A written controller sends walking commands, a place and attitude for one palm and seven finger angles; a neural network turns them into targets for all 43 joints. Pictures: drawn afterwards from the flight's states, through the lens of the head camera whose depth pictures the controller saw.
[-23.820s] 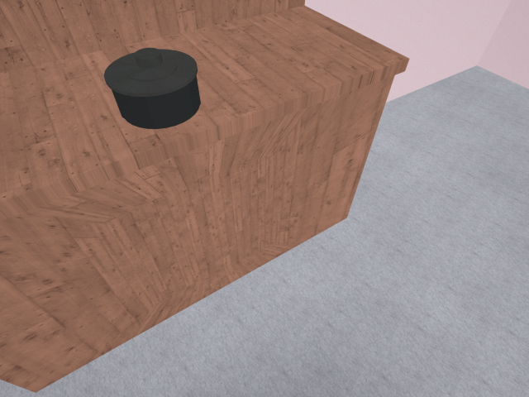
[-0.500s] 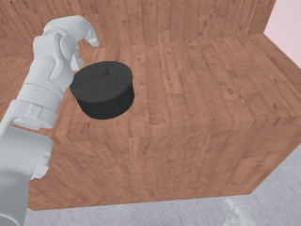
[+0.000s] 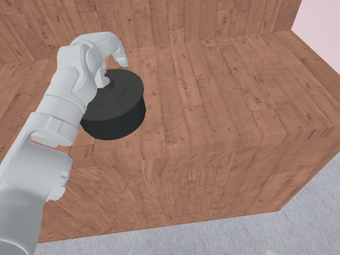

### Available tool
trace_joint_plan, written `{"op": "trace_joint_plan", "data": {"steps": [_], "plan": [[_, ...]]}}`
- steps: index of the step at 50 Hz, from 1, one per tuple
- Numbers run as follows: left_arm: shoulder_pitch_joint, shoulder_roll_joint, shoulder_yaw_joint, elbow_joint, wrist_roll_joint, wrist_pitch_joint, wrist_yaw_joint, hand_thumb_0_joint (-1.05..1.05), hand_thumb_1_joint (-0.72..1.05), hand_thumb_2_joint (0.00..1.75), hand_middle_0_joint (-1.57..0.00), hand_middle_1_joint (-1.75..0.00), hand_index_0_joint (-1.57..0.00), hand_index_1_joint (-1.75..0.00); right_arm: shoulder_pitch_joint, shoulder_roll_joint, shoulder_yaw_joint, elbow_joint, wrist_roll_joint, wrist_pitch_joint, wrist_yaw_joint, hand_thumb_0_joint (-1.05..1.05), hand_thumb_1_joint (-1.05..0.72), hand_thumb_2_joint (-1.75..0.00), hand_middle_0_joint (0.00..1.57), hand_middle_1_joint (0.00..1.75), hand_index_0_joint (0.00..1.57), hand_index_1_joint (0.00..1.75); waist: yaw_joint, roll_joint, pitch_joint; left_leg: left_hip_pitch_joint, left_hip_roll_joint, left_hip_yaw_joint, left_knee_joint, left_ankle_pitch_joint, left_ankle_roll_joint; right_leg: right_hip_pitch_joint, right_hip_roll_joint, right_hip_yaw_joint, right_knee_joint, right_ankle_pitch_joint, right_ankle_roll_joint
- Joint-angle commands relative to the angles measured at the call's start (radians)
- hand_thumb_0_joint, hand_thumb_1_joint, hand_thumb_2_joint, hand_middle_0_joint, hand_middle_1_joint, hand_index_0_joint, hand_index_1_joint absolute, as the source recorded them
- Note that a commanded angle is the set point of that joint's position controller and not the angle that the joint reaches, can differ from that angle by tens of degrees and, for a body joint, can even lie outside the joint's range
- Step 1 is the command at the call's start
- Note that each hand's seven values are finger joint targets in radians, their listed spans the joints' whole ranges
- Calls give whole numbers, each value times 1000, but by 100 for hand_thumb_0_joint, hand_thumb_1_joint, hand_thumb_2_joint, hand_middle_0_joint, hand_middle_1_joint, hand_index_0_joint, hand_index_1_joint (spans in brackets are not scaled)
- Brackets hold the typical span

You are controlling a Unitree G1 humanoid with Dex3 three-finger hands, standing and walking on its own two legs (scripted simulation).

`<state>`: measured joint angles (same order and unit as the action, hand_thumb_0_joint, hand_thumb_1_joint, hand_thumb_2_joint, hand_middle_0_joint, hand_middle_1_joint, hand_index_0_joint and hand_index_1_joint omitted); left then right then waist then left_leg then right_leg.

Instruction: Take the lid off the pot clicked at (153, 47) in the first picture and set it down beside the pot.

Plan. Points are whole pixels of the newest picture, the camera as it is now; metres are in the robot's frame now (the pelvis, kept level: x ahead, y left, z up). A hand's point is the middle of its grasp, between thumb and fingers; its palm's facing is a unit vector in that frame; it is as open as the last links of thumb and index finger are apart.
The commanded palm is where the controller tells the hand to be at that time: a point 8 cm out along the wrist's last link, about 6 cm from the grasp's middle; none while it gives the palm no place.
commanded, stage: move the open hand above the knob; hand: left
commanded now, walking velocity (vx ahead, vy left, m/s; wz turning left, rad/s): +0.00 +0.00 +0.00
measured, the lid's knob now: (103, 83) +0.50 +0.15 +0.16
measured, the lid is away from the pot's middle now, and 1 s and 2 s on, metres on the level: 0.00 0.00 0.00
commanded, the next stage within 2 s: lower the open fingers around the knob in 1.30 s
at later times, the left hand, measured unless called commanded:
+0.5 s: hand (87, 64) +0.48 +0.16 +0.23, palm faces -0.20 -0.03 -0.98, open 9.9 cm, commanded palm +0.45 +0.16 +0.29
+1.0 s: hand (88, 64) +0.47 +0.15 +0.23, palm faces -0.18 -0.07 -0.98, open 9.8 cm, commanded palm +0.44 +0.16 +0.29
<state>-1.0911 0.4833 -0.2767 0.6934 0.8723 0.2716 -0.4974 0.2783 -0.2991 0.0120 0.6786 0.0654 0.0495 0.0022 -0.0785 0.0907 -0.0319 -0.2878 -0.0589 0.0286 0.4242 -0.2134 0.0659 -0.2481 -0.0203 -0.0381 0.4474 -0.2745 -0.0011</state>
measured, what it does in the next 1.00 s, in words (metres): stands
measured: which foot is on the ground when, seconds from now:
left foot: down 0.00-1.00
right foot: down 0.00-1.00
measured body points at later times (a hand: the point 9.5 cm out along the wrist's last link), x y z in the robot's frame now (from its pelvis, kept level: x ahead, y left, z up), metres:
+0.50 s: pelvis +0.00 +0.00 +0.00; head +0.03 -0.03 +0.45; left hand +0.48 +0.16 +0.28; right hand +0.13 -0.25 -0.13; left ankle +0.00 +0.08 -0.74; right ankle -0.03 -0.12 -0.74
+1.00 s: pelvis +0.00 +0.00 +0.00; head +0.02 -0.03 +0.45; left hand +0.47 +0.15 +0.29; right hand +0.11 -0.25 -0.13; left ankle +0.00 +0.08 -0.74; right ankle -0.03 -0.12 -0.74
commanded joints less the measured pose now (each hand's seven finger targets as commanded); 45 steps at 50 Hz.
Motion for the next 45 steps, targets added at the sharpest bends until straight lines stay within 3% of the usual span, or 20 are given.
{"op": "trace_joint_plan", "data": {"steps": [1,3,5,9,12,14,15,18,19,24,27,29,30,32,34,36,39,40,44,45], "plan": [[-731,409,235,25,56,16,111,0,-39,173,-89,-8,-89,-8,-21,-105,-28,-83,0,-66,-31,0,-90,-90,20,30,20,30,8,-149,-346,187,7,-65,-14,348,17,79,44,9,-22,431,-34],[-550,271,138,198,66,69,122,0,-39,173,-89,-8,-89,-8,-24,-109,-22,-72,7,-46,-10,0,-90,-90,20,30,20,30,28,-180,-214,112,10,-56,-40,290,-2,14,44,-14,-23,358,-35],[-391,184,94,188,70,66,117,0,-39,173,-89,-8,-89,-8,-54,-111,-20,-117,4,-40,17,0,-90,-90,20,30,20,30,55,-104,-284,145,17,-59,-20,388,-16,21,30,-14,2,367,-38],[-456,59,-12,-164,42,54,66,0,-39,173,-89,-8,-89,-8,-114,-99,-45,-195,6,-10,31,0,-90,-90,20,30,20,30,13,-103,-477,300,29,-74,43,541,13,41,19,10,-8,436,-29],[-808,287,125,-317,36,49,65,0,-39,173,-89,-8,-89,-8,-107,-99,-41,-172,12,-36,2,0,-90,-90,20,30,20,30,-13,-114,-510,324,11,-83,22,412,27,72,31,26,-21,434,-24],[-861,313,145,-283,-3,34,79,0,-39,173,-89,-8,-89,-8,-78,-105,-39,-141,12,-62,-16,0,-90,-90,20,30,20,30,-21,-88,-488,339,11,-98,18,404,26,52,33,16,-36,417,-26],[-894,350,169,-258,25,26,93,0,-39,173,-89,-8,-89,-8,-64,-99,-34,-122,8,-71,-21,0,-90,-90,20,30,20,30,-13,-78,-475,334,10,-101,9,386,16,38,41,12,-27,396,-30],[-651,240,109,91,65,72,102,0,-39,173,-89,-8,-89,-8,-44,-99,-23,-70,7,-49,-16,0,-90,-90,20,30,20,30,4,-145,-288,197,7,-78,-24,289,1,-17,41,-14,-30,318,-39],[-560,191,86,160,49,78,104,0,-39,173,-89,-8,-89,-8,-44,-113,-25,-74,10,-37,-6,0,-90,-90,20,30,20,30,10,-106,-273,180,5,-74,-19,305,-4,-23,33,-14,-30,319,-45],[-513,37,-24,-32,42,67,62,0,-39,173,-89,-8,-89,-8,-109,-101,-36,-150,2,-6,21,0,-90,-90,20,30,20,30,4,-105,-415,268,13,-79,29,442,4,0,19,-1,-14,384,-38],[-785,230,89,-223,52,52,55,0,-39,173,-89,-8,-89,-8,-112,-95,-34,-159,2,-20,4,0,-90,-90,20,30,20,30,-8,-107,-529,320,3,-82,29,421,17,68,25,22,-15,436,-33],[-837,249,101,-245,14,30,70,0,-39,173,-89,-8,-89,-8,-92,-96,-33,-147,7,-38,-8,0,-90,-90,20,30,20,30,-16,-80,-514,339,8,-97,25,444,18,63,27,18,-29,436,-34],[-860,330,168,-231,40,25,82,0,-39,173,-89,-8,-89,-8,-75,-94,-32,-130,0,-49,-13,0,-90,-90,20,30,20,30,-2,-96,-515,333,8,-95,16,421,15,69,34,19,-25,429,-34],[-727,322,174,-37,60,45,92,0,-39,173,-89,-8,-89,-8,-62,-98,-23,-99,2,-41,-17,0,-90,-90,20,30,20,30,12,-139,-397,244,8,-80,-8,378,11,55,36,5,-24,408,-39],[-561,200,103,118,48,67,97,0,-39,173,-89,-8,-89,-8,-57,-108,-23,-93,7,-25,-5,0,-90,-90,20,30,20,30,20,-114,-302,186,8,-72,-16,379,0,15,30,-10,-28,375,-44],[-478,198,96,121,70,76,90,0,-39,173,-89,-8,-89,-8,-85,-104,-15,-123,6,-23,8,0,-90,-90,20,30,20,30,43,-127,-309,167,9,-64,-15,358,-6,32,29,-9,-11,366,-41],[-463,138,51,-43,48,61,70,0,-39,173,-89,-8,-89,-8,-115,-106,-27,-168,7,-9,15,0,-90,-90,20,30,20,30,34,-100,-399,223,11,-62,6,405,7,65,16,5,-17,404,-39],[-536,206,86,-139,64,57,64,0,-39,173,-89,-8,-89,-8,-130,-100,-27,-179,6,-8,14,0,-90,-90,20,30,20,30,34,-124,-460,240,9,-61,7,397,12,99,18,17,-16,420,-34],[-751,298,134,-268,20,35,58,0,-39,173,-89,-8,-89,-8,-108,-102,-34,-167,11,-35,-12,0,-90,-90,20,30,20,30,-1,-119,-483,287,3,-71,10,366,32,109,23,24,-40,440,-29],[-779,373,188,-259,40,28,67,0,-39,173,-89,-8,-89,-8,-100,-98,-30,-155,9,-46,-17,0,-90,-90,20,30,20,30,11,-119,-487,284,3,-76,4,358,29,110,29,28,-29,432,-30]]}}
